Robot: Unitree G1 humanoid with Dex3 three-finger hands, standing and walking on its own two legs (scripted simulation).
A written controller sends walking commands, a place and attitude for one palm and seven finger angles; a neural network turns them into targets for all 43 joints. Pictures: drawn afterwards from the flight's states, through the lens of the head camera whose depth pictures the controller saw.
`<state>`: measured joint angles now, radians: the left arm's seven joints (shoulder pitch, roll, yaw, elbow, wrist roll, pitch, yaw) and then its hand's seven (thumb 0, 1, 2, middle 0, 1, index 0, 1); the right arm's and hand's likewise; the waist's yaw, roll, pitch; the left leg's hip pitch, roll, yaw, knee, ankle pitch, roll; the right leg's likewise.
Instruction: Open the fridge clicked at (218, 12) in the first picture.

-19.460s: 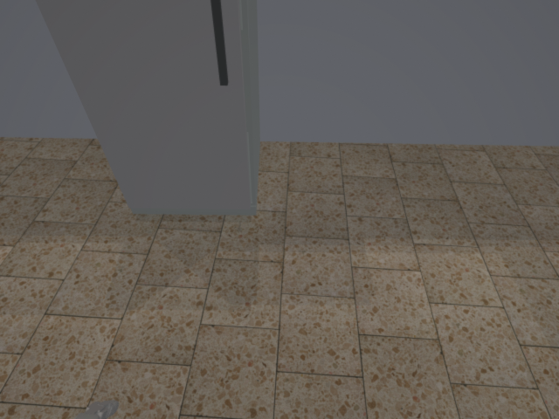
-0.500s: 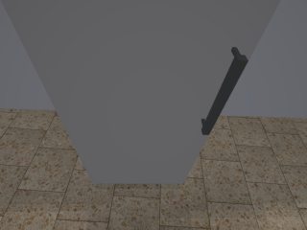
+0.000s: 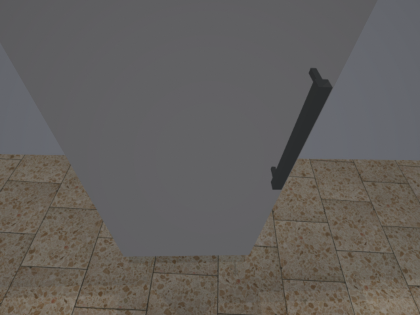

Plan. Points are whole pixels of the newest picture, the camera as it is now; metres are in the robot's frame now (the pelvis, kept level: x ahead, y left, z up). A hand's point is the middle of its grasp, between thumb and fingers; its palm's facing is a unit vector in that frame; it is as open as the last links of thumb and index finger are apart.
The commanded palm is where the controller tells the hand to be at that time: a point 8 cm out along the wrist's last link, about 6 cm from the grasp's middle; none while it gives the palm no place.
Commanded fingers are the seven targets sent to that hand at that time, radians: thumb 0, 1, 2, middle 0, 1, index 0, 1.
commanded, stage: look again from close up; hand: right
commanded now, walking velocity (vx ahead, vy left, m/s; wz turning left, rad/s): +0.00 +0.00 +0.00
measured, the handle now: (292, 138) +0.45 -0.14 +0.11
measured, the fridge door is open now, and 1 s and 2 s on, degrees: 0 0 0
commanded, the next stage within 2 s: raise the hand to about handle height in 0.80 s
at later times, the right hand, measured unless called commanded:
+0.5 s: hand out of the picture +0.02 -0.18 -0.17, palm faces +0.04 +0.97 -0.23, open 7.3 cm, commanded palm none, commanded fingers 0.00 -0.90 -0.90 0.20 0.30 0.20 0.30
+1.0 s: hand out of the picture +0.09 -0.20 -0.11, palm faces +0.24 +0.95 -0.22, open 7.3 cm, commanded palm +0.09 -0.24 -0.06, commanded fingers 0.00 -0.76 -0.84 0.21 0.39 0.21 0.39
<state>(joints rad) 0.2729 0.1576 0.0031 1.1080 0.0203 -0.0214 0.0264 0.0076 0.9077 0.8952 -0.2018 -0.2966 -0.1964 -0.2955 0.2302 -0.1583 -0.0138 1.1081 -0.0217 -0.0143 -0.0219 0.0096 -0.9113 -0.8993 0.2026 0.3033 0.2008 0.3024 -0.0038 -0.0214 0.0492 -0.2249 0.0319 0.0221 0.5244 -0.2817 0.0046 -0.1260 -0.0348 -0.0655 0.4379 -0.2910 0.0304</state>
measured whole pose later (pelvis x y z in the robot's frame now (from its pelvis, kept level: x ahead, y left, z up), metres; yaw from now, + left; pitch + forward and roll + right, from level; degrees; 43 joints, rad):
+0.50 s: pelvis +0.00 +0.01 +0.00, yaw -1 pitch -1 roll -1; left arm 0.27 0.15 0.01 1.13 0.02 -0.02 0.03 0.01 0.90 0.90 -0.20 -0.30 -0.20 -0.30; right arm 0.22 -0.16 -0.02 1.11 -0.02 -0.01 -0.02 0.01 -0.91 -0.90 0.20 0.30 0.20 0.30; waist 0.00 -0.02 0.06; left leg -0.21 0.03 0.04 0.51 -0.28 0.01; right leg -0.12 -0.04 -0.05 0.43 -0.29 0.04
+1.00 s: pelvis -0.01 +0.00 +0.00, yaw -1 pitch -2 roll -1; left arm 0.34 0.19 -0.01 0.99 -0.02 -0.16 0.07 0.02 0.92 0.89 -0.21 -0.30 -0.20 -0.30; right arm 0.41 -0.17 -0.04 0.48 0.10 0.00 -0.06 0.03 -0.92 -0.89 0.21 0.31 0.21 0.31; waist -0.03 -0.03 0.05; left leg -0.22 0.03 0.04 0.52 -0.27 0.01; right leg -0.15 -0.04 -0.05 0.48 -0.30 0.03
